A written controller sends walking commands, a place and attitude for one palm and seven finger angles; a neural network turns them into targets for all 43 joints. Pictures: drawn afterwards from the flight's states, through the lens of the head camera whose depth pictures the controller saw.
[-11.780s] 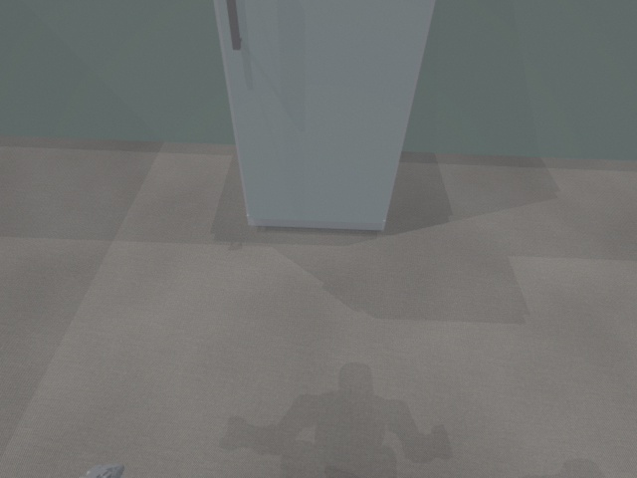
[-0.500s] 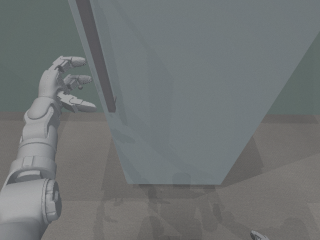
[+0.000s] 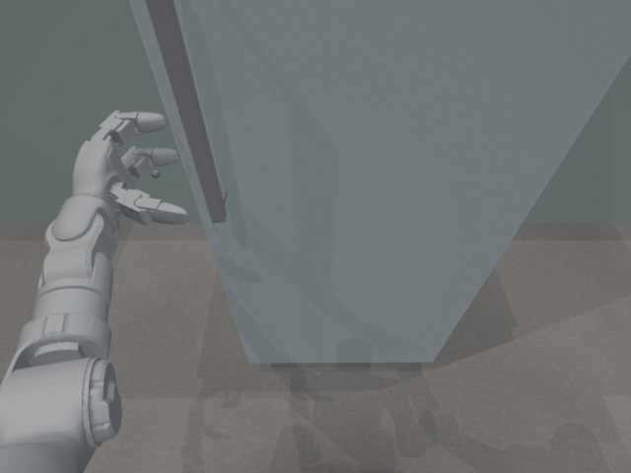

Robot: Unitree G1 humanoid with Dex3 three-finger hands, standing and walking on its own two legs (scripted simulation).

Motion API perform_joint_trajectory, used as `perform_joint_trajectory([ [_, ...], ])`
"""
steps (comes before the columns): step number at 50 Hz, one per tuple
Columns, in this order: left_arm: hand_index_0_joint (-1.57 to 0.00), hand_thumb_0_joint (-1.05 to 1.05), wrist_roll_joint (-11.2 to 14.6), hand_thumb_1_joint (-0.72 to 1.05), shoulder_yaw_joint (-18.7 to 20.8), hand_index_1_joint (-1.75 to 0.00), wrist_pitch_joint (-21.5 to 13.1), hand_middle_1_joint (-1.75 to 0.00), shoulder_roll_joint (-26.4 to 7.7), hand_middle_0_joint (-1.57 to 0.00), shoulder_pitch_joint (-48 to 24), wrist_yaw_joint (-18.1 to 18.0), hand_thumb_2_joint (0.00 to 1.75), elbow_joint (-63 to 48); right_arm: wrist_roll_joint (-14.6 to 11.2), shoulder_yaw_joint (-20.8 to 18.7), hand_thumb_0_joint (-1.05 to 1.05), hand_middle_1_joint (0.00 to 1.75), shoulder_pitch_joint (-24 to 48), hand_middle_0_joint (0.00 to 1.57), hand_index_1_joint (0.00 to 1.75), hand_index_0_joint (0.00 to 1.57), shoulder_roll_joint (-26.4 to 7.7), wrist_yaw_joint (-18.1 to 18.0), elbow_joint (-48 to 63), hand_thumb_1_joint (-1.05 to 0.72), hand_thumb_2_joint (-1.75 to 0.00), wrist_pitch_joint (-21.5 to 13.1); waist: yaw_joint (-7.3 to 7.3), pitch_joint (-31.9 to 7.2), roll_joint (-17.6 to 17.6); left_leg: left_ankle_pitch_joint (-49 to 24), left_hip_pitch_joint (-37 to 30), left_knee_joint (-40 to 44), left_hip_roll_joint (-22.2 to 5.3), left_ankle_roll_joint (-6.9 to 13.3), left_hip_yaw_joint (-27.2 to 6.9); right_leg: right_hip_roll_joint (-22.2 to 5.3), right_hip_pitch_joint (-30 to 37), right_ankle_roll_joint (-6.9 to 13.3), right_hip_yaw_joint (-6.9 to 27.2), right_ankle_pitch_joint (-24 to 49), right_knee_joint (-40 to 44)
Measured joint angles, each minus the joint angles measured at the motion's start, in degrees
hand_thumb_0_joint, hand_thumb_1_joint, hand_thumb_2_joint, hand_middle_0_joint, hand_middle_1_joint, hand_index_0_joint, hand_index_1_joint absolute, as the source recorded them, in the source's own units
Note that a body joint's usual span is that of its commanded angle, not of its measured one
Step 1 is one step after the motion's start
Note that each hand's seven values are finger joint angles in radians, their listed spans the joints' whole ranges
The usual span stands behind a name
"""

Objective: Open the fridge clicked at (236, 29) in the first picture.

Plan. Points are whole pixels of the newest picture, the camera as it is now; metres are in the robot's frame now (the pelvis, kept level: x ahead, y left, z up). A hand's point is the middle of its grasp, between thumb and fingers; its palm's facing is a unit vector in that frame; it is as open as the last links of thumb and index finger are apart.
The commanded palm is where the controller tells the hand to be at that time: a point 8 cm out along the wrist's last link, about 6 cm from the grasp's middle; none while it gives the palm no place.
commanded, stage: move the hooked fingers beside the handle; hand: left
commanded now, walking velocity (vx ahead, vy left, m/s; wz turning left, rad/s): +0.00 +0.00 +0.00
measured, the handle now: (193, 102) +0.49 +0.15 +0.22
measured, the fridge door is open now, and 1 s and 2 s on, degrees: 0 0 0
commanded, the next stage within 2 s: feel for the door with the fingertips in 0.26 s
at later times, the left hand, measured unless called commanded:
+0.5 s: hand (162, 176) +0.43 +0.19 +0.16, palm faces +0.01 -1.00 +0.00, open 14.0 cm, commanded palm +0.40 +0.23 +0.16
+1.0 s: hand (185, 169) +0.44 +0.17 +0.16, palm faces +0.03 -1.00 +0.00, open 14.0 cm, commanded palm +0.42 +0.22 +0.16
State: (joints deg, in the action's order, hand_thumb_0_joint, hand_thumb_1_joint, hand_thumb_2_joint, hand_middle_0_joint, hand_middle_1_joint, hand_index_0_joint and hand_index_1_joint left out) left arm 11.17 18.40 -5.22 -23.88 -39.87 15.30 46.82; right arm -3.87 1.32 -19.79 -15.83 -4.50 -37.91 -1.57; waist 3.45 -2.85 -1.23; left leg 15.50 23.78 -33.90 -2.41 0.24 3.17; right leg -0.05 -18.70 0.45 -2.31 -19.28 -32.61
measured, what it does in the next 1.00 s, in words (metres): stands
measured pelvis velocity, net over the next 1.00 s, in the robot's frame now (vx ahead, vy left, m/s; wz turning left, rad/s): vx -0.01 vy -0.01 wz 0.00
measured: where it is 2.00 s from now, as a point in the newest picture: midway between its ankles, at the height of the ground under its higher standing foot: outside the picture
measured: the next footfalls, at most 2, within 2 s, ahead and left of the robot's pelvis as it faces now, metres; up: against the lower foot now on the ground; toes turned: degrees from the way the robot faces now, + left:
none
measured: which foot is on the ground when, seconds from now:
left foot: down 0.00-1.00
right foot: down 0.00-1.00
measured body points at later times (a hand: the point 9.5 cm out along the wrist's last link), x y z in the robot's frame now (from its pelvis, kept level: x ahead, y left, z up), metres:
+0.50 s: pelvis -0.01 +0.00 +0.00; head +0.01 -0.01 +0.45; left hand +0.42 +0.24 +0.17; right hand +0.09 -0.26 -0.11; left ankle +0.02 +0.12 -0.73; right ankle -0.03 -0.11 -0.73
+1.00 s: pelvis -0.01 -0.01 +0.00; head +0.01 -0.02 +0.45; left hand +0.43 +0.22 +0.17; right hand +0.08 -0.27 -0.12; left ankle +0.02 +0.12 -0.73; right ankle -0.03 -0.11 -0.73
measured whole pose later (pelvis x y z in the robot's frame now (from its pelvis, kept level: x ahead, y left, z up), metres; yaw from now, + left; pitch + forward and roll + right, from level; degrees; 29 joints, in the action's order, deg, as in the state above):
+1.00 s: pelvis -0.01 -0.01 +0.00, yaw +0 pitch +5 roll +0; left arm 9.4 15.9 -5.4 -20.3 -43.3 9.3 49.3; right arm -3.4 1.7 -18.5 -15.1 -4.0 -38.1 -1.9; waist 3.8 -2.5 -1.5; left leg 14.5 23.4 -33.4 -2.6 -0.3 2.7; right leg 0.3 -18.8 1.0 -2.6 -19.0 -33.2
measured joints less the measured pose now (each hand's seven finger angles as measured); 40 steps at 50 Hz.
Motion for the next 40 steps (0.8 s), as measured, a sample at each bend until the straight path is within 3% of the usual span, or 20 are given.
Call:
perform_joint_trajectory([
  [13, -0.30, -0.01, -0.35, -0.50, -1.67, -1.20, 1.05, -1.20, 1.83, -0.30, 0.22, -1.69, 0.30, -1.21, 0.01, 0.70, 0.01, 0.30, 2.74, 0.20, 0.30, 0.20, 0.54, 0.18, 1.46, -0.91, -0.90, -0.13, -0.76, -0.12, -0.03, -0.37, -0.40, -0.02, 0.31, 0.01, -0.49, -0.26, 0.50, 0.01, -0.48, 0.00, -0.31],
  [22, -0.30, -0.01, -0.37, -0.50, -2.40, -1.20, 0.28, -1.20, 0.96, -0.30, -1.72, -1.81, 0.30, 1.28, -0.02, 0.78, 0.01, 0.30, 2.49, 0.20, 0.30, 0.20, 0.45, -0.11, 1.03, -0.91, -0.90, -0.35, -0.60, 0.37, -0.07, -0.65, 0.09, -0.28, 0.28, -0.11, -0.95, -0.19, 0.17, 0.16, -0.90, 0.14, -0.55],
  [27, -0.30, -0.01, 0.16, -0.50, -3.88, -1.20, 0.19, -1.20, 2.73, -0.30, -2.41, -2.09, 0.30, 1.09, 0.02, 0.47, 0.01, 0.30, 1.59, 0.20, 0.30, 0.20, 0.15, 0.15, -0.01, -0.91, -0.90, -0.49, -0.75, 0.27, -0.28, -0.68, 0.32, -0.39, 0.41, -0.08, -1.11, -0.30, 0.02, 0.12, -1.05, 0.09, -0.68],
  [40, -0.31, -0.01, -1.71, -0.50, -3.99, -1.20, 0.11, -1.20, 6.23, -0.30, -0.59, -6.78, 0.30, -2.08, 0.59, 0.18, 0.01, 0.30, 0.94, 0.20, 0.30, 0.20, 0.96, 1.04, -0.06, -0.91, -0.90, -0.60, 0.14, 0.15, -0.26, -0.80, -0.58, 0.37, 0.02, -0.27, -0.05, 0.02, 0.02, 0.30, 0.06, 0.17, -0.79],
])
